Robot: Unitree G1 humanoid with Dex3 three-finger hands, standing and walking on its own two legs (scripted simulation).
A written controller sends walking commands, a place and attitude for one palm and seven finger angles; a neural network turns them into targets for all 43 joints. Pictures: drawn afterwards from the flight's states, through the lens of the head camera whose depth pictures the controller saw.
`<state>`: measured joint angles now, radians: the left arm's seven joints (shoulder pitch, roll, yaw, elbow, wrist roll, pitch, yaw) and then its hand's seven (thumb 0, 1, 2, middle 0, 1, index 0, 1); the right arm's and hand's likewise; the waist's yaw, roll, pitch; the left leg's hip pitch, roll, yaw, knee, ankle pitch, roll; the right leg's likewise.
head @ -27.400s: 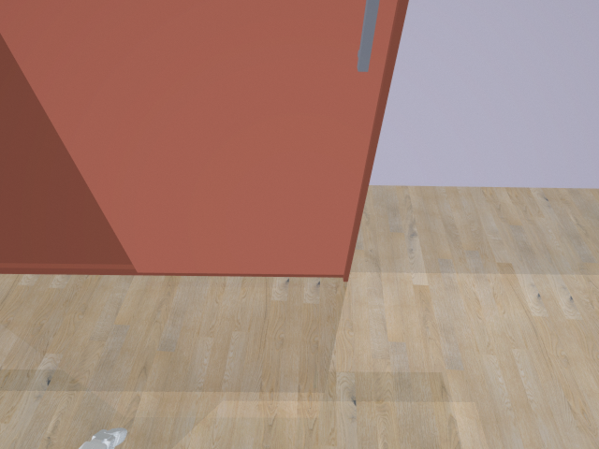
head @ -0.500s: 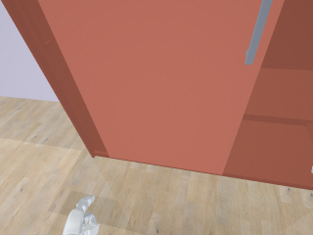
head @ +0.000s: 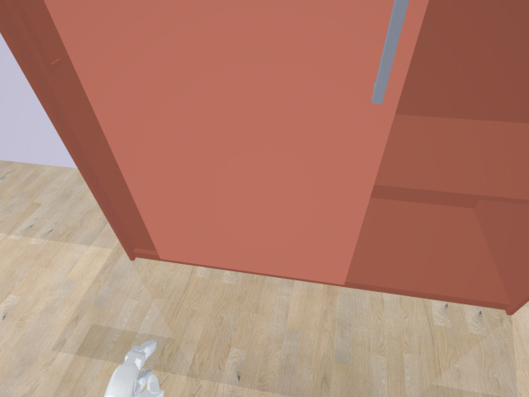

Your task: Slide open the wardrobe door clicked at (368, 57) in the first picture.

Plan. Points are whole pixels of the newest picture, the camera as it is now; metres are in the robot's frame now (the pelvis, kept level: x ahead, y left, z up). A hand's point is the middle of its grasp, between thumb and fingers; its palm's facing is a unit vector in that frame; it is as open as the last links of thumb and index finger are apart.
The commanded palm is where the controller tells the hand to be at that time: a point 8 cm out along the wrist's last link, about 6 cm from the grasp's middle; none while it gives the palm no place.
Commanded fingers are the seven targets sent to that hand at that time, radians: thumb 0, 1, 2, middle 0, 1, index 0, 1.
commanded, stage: stop stepping back and stand still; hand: right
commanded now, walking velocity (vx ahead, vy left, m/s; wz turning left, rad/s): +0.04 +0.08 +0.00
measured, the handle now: (389, 39) +0.70 -0.19 +0.25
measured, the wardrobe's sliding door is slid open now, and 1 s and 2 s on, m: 0.64 0.64 0.64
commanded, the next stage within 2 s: let the arm hang, fingers relaxed in 0.06 s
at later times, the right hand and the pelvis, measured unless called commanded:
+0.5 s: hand out of the picture +0.09 -0.17 -0.17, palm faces +0.06 +0.98 -0.18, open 6.8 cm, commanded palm none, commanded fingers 0.00 -0.90 -0.90 0.20 0.30 0.20 0.30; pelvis +0.03 +0.00 +0.00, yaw -4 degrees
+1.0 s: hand out of the picture +0.06 -0.19 -0.16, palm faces +0.02 +0.98 -0.21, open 7.3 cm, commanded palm none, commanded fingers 0.00 -0.90 -0.90 0.20 0.30 0.20 0.30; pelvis +0.04 -0.02 +0.01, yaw -2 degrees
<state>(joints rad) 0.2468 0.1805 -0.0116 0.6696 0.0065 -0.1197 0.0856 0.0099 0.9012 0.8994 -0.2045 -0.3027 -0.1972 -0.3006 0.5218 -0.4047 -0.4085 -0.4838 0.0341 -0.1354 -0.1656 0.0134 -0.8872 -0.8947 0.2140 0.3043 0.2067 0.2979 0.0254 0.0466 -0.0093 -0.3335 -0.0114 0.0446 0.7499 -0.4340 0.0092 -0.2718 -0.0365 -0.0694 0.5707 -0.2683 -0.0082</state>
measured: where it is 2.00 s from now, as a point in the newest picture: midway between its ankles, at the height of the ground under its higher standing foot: outside the picture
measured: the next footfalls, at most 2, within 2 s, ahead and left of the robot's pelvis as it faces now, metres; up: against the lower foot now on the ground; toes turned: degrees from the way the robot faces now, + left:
none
